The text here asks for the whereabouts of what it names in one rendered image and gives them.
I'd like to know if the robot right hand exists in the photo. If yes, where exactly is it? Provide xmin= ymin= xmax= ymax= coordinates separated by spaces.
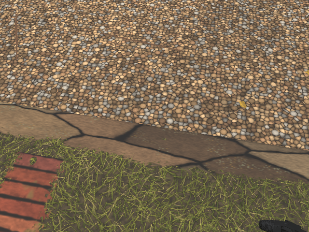
xmin=259 ymin=219 xmax=307 ymax=232

